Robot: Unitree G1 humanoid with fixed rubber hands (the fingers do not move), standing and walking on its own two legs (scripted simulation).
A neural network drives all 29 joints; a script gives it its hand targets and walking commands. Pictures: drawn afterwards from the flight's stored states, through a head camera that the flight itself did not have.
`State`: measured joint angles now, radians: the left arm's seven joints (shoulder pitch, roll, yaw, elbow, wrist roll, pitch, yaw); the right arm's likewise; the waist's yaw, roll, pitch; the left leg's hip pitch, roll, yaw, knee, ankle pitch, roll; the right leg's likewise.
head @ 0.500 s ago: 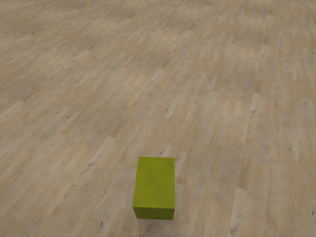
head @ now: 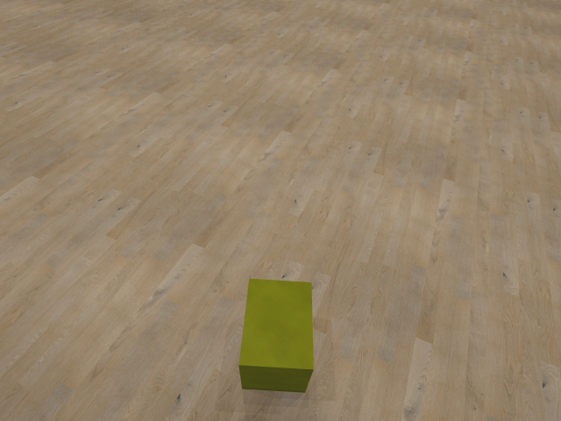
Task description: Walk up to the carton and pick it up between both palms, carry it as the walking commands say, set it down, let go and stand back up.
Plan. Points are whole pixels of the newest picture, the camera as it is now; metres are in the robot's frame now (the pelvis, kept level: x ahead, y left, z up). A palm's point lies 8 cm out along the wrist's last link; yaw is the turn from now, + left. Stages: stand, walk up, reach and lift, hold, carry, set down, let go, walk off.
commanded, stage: walk up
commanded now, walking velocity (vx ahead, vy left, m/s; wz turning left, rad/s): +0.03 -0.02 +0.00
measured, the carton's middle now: (277, 335) +0.50 +0.00 -0.65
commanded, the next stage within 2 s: stand in 0.08 s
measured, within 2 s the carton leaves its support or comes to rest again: neither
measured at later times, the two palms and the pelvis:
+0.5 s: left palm out of the picture +0.14 +0.24 -0.11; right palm out of the picture +0.11 -0.23 -0.11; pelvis -0.01 +0.00 -0.01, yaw +0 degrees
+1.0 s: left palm (161, 367) +0.23 +0.21 -0.15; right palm (421, 389) +0.21 -0.24 -0.15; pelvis -0.01 -0.01 -0.04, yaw -1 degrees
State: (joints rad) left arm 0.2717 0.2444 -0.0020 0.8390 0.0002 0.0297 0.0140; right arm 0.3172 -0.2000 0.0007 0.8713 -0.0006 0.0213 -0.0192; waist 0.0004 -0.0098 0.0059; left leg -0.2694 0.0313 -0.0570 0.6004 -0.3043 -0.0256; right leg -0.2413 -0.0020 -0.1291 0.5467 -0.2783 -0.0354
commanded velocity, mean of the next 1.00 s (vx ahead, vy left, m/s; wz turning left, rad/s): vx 0.00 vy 0.00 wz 0.00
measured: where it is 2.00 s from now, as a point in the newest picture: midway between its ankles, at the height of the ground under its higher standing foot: outside the picture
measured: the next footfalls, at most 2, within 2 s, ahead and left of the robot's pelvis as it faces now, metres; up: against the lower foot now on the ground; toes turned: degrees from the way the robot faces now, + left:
none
